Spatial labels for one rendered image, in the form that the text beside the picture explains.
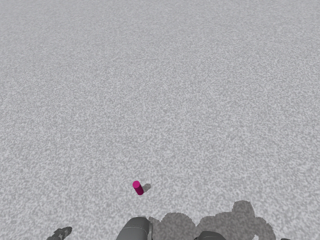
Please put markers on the can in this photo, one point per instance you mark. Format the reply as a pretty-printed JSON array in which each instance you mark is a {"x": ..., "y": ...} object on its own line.
[{"x": 138, "y": 188}]

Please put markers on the left robot hand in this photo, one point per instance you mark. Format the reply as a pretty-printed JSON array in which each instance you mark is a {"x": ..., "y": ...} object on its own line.
[{"x": 60, "y": 234}]

